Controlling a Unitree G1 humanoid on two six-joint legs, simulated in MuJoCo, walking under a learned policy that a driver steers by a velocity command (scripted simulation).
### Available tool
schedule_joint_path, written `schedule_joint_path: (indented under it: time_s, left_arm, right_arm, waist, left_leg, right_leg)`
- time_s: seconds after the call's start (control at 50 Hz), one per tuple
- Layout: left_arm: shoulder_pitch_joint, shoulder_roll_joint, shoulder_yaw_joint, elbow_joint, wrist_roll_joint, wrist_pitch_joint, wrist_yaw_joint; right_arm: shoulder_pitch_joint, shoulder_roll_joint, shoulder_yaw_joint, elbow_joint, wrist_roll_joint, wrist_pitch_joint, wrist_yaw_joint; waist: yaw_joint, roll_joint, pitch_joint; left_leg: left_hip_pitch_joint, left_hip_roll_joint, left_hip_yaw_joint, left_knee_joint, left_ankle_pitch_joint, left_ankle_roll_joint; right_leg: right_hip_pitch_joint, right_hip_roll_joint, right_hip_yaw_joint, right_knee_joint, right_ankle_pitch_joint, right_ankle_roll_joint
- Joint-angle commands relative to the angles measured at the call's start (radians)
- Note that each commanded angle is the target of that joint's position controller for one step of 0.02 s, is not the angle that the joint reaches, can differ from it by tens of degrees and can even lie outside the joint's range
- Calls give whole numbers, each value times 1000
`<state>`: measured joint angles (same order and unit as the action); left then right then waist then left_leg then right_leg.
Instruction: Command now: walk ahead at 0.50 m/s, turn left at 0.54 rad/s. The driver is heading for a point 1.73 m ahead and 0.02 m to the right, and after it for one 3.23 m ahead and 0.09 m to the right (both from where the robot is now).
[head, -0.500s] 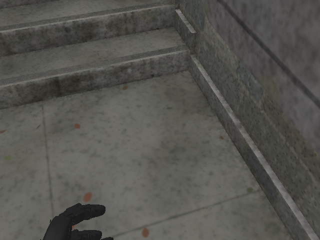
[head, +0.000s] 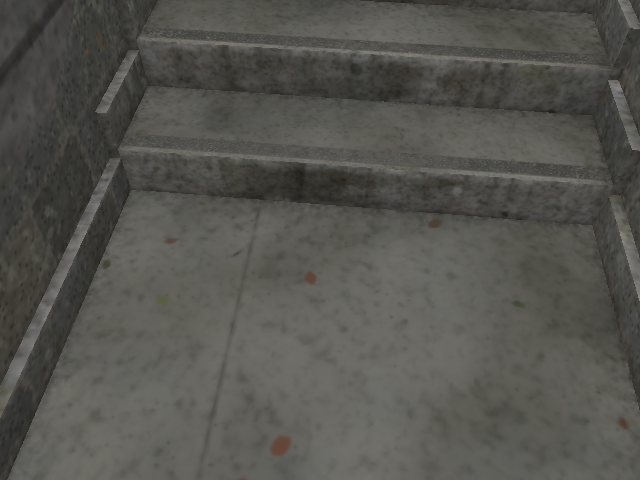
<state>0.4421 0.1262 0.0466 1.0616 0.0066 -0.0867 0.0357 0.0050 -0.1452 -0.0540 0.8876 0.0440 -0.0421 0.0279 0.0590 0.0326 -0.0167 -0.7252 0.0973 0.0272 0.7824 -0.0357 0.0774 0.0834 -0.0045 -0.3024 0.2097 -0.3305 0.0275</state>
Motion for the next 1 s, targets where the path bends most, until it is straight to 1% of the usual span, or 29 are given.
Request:
schedule_joint_path:
  time_s: [0.02,0.06,0.08,0.1,0.12,0.14,0.16,0.18,0.2,0.24,0.3,0.32,0.38,0.4,0.42,0.56,0.62,0.66,0.68,0.7,0.72,0.74,0.76,0.78,0.8,0.82,0.84,0.9,1.0]
  left_arm:
    - [-71,207,56,-70,-15,-4,21]
    - [-105,222,65,-82,-33,-3,23]
    - [-138,237,66,-95,-40,1,20]
    - [-164,223,61,-128,-22,-1,18]
    - [-81,71,20,-179,27,-24,-2]
    - [-145,100,19,-226,-25,-72,-17]
    - [-253,154,34,-257,-63,-93,-18]
    - [-281,168,31,-269,-49,-98,-9]
    - [-281,196,43,-260,-16,-91,3]
    - [-264,199,54,-287,-5,-57,5]
    - [-354,174,44,-338,13,-31,0]
    - [-380,166,37,-349,21,-26,-6]
    - [-466,143,24,-360,7,-17,-21]
    - [-487,157,27,-361,-6,-14,-25]
    - [-511,174,31,-369,-2,-11,-29]
    - [-655,160,12,-439,-21,-15,-85]
    - [-569,180,19,-424,-14,-21,-100]
    - [-314,244,54,-357,-15,-21,-90]
    - [-116,314,79,-315,-12,-20,-76]
    - [-94,399,86,-324,-15,-25,-73]
    - [-64,325,73,-317,-22,-14,-65]
    - [-135,282,66,-336,-21,-9,-52]
    - [-211,262,58,-358,-19,-6,-51]
    - [-255,253,52,-368,-17,-9,-52]
    - [-272,252,48,-374,-17,-8,-54]
    - [-192,278,54,-315,14,8,-48]
    - [-167,281,57,-310,13,5,-49]
    - [-142,282,60,-311,1,15,-41]
    - [-56,297,72,-308,-4,31,-48]
  right_arm:
    - [-62,-96,-30,-85,-6,19,-10]
    - [54,-125,-53,-73,-19,25,-2]
    - [187,-169,-81,-38,-22,26,-5]
    - [344,-262,-118,2,-25,30,-21]
    - [312,-342,-121,-8,-14,25,-24]
    - [364,-322,-101,-30,-37,13,-24]
    - [324,-254,-86,-33,-51,-1,-21]
    - [254,-210,-71,-50,-31,-15,-20]
    - [181,-179,-59,-71,-34,-23,-13]
    - [161,-147,-44,-80,-35,-37,-17]
    - [196,-231,-61,-97,-44,-37,-45]
    - [228,-220,-56,-83,-38,-37,-56]
    - [301,-220,-53,-62,-31,-37,-63]
    - [329,-217,-52,-52,-29,-37,-65]
    - [335,-233,-54,-55,-39,-36,-58]
    - [405,-238,-50,-37,-56,-26,-69]
    - [350,-258,-49,-60,-54,-15,-64]
    - [303,-280,-52,-71,-49,-21,-60]
    - [253,-265,-47,-98,-59,-34,-61]
    - [376,-133,-9,-120,-81,-64,-49]
    - [346,-207,-13,-123,-48,-98,-33]
    - [247,-250,-24,-154,-13,-114,-28]
    - [193,-262,-24,-174,-21,-122,-33]
    - [175,-258,-30,-181,-43,-119,-41]
    - [193,-263,-39,-192,-60,-108,-47]
    - [253,-203,-13,-180,-118,-58,-36]
    - [271,-173,-6,-184,-126,-31,-27]
    - [207,-165,9,-229,-100,-5,-16]
    - [14,-175,22,-285,-83,-10,-15]
  waist:
    - [-64,-145,90]
    - [-140,-154,31]
    - [-208,-134,-36]
    - [-262,-41,-118]
    - [-117,213,-193]
    - [-158,186,-349]
    - [-165,104,-216]
    - [-122,18,-140]
    - [-81,-22,-102]
    - [-25,-27,-81]
    - [-22,-39,-39]
    - [-36,-31,-48]
    - [-87,25,-37]
    - [-102,40,-29]
    - [-117,34,-16]
    - [-175,20,65]
    - [-121,68,-3]
    - [17,96,-112]
    - [99,30,-199]
    - [7,-264,-306]
    - [54,-240,-364]
    - [58,-179,-198]
    - [27,-72,-125]
    - [-16,-3,-75]
    - [-55,-1,-65]
    - [-93,81,-61]
    - [-102,19,-52]
    - [-87,-97,-33]
    - [2,-112,6]
  left_leg:
    - [109,-47,80,-51,-58,46]
    - [287,-121,131,-100,-147,84]
    - [473,-166,139,-187,-116,114]
    - [763,-85,-49,-205,-64,166]
    - [1043,133,-537,-280,-98,312]
    - [1106,230,-868,-527,-323,383]
    - [1022,197,-739,-540,-275,313]
    - [870,167,-602,-517,-150,269]
    - [713,127,-486,-509,-24,242]
    - [543,74,-407,-519,22,231]
    - [448,55,-343,-554,84,227]
    - [451,42,-306,-553,133,215]
    - [489,15,-219,-548,143,160]
    - [527,18,-218,-554,95,147]
    - [563,33,-224,-551,98,135]
    - [859,146,-219,-455,245,113]
    - [826,113,-124,-345,666,76]
    - [722,62,-59,-94,887,39]
    - [494,11,-28,184,606,0]
    - [107,-175,-41,560,-334,-80]
    - [-26,-166,-181,677,-456,-76]
    - [-122,-111,-184,664,-387,-72]
    - [-90,-85,-164,611,-314,-72]
    - [-35,-60,-151,542,-283,-82]
    - [40,-33,-148,485,-276,-89]
    - [137,-24,-103,409,-283,-103]
    - [163,-31,-74,375,-300,-114]
    - [142,-27,-42,237,-250,-133]
    - [146,-44,-47,-62,-61,-142]
  right_leg:
    - [-69,-285,37,65,792,-117]
    - [-65,-283,18,269,1034,-100]
    - [-104,-244,8,466,1030,-77]
    - [-348,-191,17,789,733,-30]
    - [-762,2,133,1154,-223,23]
    - [-879,46,368,1302,-234,17]
    - [-979,-13,379,1308,-137,-7]
    - [-959,-63,377,1231,-53,-21]
    - [-882,-99,368,1171,-11,-21]
    - [-773,-131,382,1067,19,-16]
    - [-780,-120,343,856,109,9]
    - [-758,-114,340,765,179,14]
    - [-713,-83,320,546,386,0]
    - [-721,-79,325,507,429,-4]
    - [-740,-79,326,492,437,-6]
    - [-941,-43,309,406,267,-73]
    - [-708,42,216,373,178,-122]
    - [-349,96,195,312,284,-180]
    - [-56,-44,412,319,365,-238]
    - [273,-289,925,266,303,-421]
    - [339,-313,1120,126,114,-454]
    - [234,-282,991,106,72,-408]
    - [90,-247,889,79,196,-384]
    - [-45,-211,810,69,343,-367]
    - [-142,-182,749,51,437,-356]
    - [-219,-167,674,85,581,-314]
    - [-271,-127,626,90,688,-307]
    - [-323,-82,590,53,609,-295]
    - [-260,-61,639,48,389,-253]
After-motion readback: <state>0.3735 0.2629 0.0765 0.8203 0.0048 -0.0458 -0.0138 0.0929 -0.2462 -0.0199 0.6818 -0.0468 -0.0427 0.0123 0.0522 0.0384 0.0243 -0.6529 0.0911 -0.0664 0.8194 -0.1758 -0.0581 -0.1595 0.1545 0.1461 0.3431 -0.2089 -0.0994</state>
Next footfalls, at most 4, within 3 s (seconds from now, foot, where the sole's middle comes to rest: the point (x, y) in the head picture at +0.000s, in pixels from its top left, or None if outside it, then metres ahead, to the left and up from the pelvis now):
0.10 left None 0.21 0.12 -0.77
0.68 right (357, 444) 0.57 -0.01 -0.77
1.14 left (280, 337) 0.81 0.17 -0.77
1.62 right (400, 286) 0.98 -0.11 -0.77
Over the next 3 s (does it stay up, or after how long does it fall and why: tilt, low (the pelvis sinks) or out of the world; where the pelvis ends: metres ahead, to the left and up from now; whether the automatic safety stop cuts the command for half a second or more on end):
stays up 1.34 0.05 0.15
